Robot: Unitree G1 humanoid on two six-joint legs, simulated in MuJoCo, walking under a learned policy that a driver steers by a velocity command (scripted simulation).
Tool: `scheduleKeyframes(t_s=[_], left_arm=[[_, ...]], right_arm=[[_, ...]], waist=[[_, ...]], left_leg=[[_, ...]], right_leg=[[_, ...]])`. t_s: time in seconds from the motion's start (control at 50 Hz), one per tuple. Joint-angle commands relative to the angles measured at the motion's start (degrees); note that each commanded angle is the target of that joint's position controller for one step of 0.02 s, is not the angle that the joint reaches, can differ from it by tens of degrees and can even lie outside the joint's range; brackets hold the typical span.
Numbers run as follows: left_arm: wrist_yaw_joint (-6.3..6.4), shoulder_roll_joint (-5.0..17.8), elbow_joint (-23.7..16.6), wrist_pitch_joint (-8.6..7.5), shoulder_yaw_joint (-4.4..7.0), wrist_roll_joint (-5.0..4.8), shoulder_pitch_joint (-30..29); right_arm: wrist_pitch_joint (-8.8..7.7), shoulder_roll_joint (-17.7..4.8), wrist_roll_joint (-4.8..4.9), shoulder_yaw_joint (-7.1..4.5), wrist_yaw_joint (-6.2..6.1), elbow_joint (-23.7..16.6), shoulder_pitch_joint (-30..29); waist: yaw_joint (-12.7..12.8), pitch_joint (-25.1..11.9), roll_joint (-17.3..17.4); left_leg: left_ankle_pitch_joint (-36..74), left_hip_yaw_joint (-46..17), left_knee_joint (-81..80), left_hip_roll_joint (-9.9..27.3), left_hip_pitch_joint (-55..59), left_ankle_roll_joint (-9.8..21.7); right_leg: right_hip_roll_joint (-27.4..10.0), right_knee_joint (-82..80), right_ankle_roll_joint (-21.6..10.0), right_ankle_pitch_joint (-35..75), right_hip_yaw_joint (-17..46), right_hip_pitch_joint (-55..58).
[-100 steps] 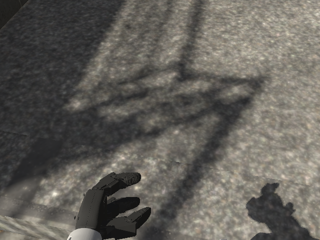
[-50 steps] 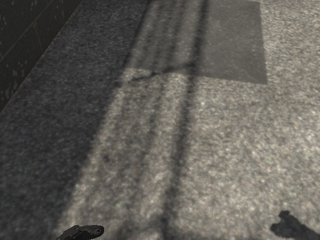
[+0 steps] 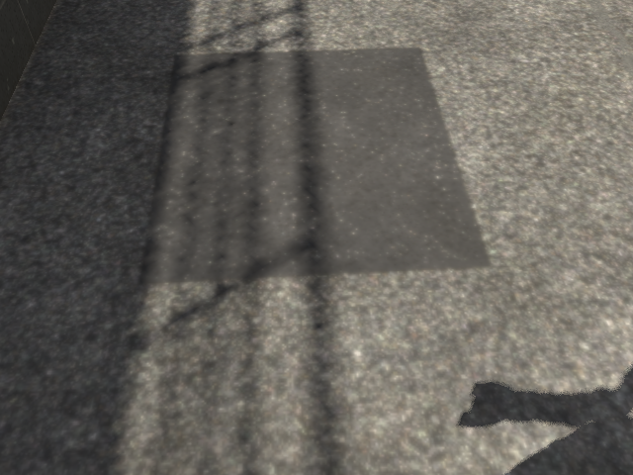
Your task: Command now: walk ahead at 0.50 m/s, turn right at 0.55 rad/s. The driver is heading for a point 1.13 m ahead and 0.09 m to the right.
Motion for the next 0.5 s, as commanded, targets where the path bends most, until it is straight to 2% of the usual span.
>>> scheduleKeyframes(t_s=[0.02, 0.06, 0.1, 0.12, 0.14, 0.16, 0.18, 0.2, 0.22, 0.24, 0.26, 0.28, 0.3, 0.34, 0.38, 0.5], left_arm=[[-0.59, 2.09, -5.90, -0.83, -0.01, 0.14, -7.23], [-0.60, 2.60, -6.23, -0.74, 0.31, 0.47, -6.93], [-0.15, 3.69, -5.41, -0.77, 1.03, 0.69, -2.43], [0.32, 4.77, -3.60, -1.23, 1.78, 0.77, 4.12], [1.17, 7.27, -0.27, -1.78, 3.05, 1.24, 14.18], [2.11, 14.41, 0.04, -1.91, 4.96, 1.52, 18.11], [2.59, 17.47, -1.78, -1.53, 5.56, -0.74, 16.83], [2.99, 15.80, -0.78, -0.98, 5.20, -0.98, 16.37], [3.48, 13.34, 0.01, -1.04, 4.49, -1.25, 14.13], [3.57, 10.88, -0.06, -1.33, 3.73, -1.32, 11.48], [3.59, 9.20, -0.33, -1.68, 3.11, -1.82, 9.24], [3.44, 8.10, -0.85, -2.15, 2.64, -2.00, 7.93], [3.23, 7.96, -0.86, -2.79, 2.48, -2.12, 8.35], [3.00, 9.37, -0.14, -3.40, 2.77, -2.03, 10.20], [2.98, 10.03, 0.59, -3.49, 2.90, -1.92, 12.98], [3.18, 9.07, 3.00, -4.17, 2.22, -1.87, 19.51]], right_arm=[[-0.18, -8.53, 0.00, -1.90, -0.55, -2.03, 1.08], [0.66, -9.40, 0.00, -2.05, -0.75, -1.15, 1.61], [1.53, -11.66, -0.06, -2.52, -1.07, -0.78, 1.13], [2.12, -12.50, 0.01, -2.67, -1.09, -0.88, 0.56], [2.40, -12.12, 0.03, -2.44, -0.95, -1.69, -0.11], [2.15, -6.34, 0.95, -1.01, -0.31, -5.49, 1.12], [1.49, -7.18, 0.29, -1.31, 0.54, -8.93, -2.53], [1.22, -8.64, 0.17, -1.56, 0.85, -10.50, -9.77], [0.48, -7.34, 0.78, -0.89, 0.95, -10.55, -9.92], [0.36, -7.07, 0.43, -0.83, 0.83, -9.55, -8.53], [1.16, -7.20, -0.69, -0.87, 0.82, -9.17, -7.08], [2.24, -7.10, -1.43, -0.83, 0.97, -8.52, -5.35], [3.16, -7.00, -1.70, -0.86, 1.19, -8.56, -5.15], [4.15, -6.32, -1.55, -0.68, 1.44, -9.19, -7.10], [4.35, -6.26, -1.44, -0.56, 1.47, -10.82, -12.27], [3.62, -5.70, -0.90, 0.13, 2.15, -13.15, -22.94]], waist=[[-0.41, 5.51, 6.02], [0.13, 5.04, 6.43], [2.51, 1.33, 8.26], [5.56, -2.59, 7.55], [10.00, -8.62, 4.01], [9.56, -14.93, -7.29], [8.49, -18.80, -10.07], [9.61, -11.44, -1.92], [7.18, -5.46, -0.58], [4.22, -2.68, 2.05], [1.88, -1.58, 1.86], [0.68, -2.36, 0.99], [0.34, -2.87, 0.80], [0.44, -2.05, 0.91], [2.04, 0.11, 0.29], [6.48, 1.81, -1.17]], left_leg=[[21.84, -3.59, -4.96, 16.62, -0.96, 6.16], [32.88, -1.70, -0.16, 17.10, 2.58, 5.58], [51.19, 0.10, 10.37, 17.27, 4.43, 4.83], [53.50, 1.00, 20.76, 16.75, 3.14, 4.42], [44.68, 1.80, 35.40, 15.33, -4.63, 2.70], [12.59, 1.56, 55.50, 10.22, -26.05, -0.30], [-16.54, -9.61, 67.96, -0.14, -40.42, -2.55], [-10.61, -15.97, 67.98, 3.30, -47.08, -1.83], [-4.90, -15.86, 63.86, 5.56, -45.87, -1.36], [-2.58, -16.22, 58.24, 7.38, -41.72, -1.17], [-2.23, -16.56, 55.39, 8.03, -37.94, -1.66], [-1.78, -16.70, 53.76, 8.33, -34.91, -2.19], [-1.73, -16.30, 52.99, 7.93, -34.28, -2.72], [0.80, -15.81, 49.35, 7.61, -35.71, -3.61], [5.03, -15.71, 44.29, 7.54, -39.28, -4.33], [16.94, -15.10, 28.34, 5.99, -41.76, -3.08]], right_leg=[[0.69, -5.78, -1.73, -1.48, -3.28, 0.81], [2.93, -8.08, -3.53, -6.70, -5.39, 3.38], [7.39, -9.23, -5.94, -13.64, -7.44, 10.82], [10.06, -11.74, -7.39, -14.64, -7.53, 18.49], [10.07, -15.36, -9.38, -13.63, -4.13, 32.90], [-6.38, -18.18, -15.16, -23.08, 20.42, 50.62], [-15.30, -28.71, -20.82, -17.84, 47.83, 55.93], [-12.99, -29.68, -18.56, -12.65, 38.81, 53.30], [-11.60, -29.34, -16.70, -5.45, 30.61, 45.29], [-8.11, -29.79, -13.80, 0.60, 24.88, 38.56], [-5.37, -30.47, -12.47, 4.70, 20.92, 33.55], [-3.68, -31.17, -12.07, 6.67, 18.56, 30.94], [-2.73, -31.51, -12.47, 8.94, 17.79, 30.01], [-1.46, -32.97, -12.70, 8.22, 16.70, 28.41], [-1.05, -34.39, -12.36, 5.80, 17.37, 28.72], [-1.31, -33.81, -9.66, 10.50, 16.01, 36.54]])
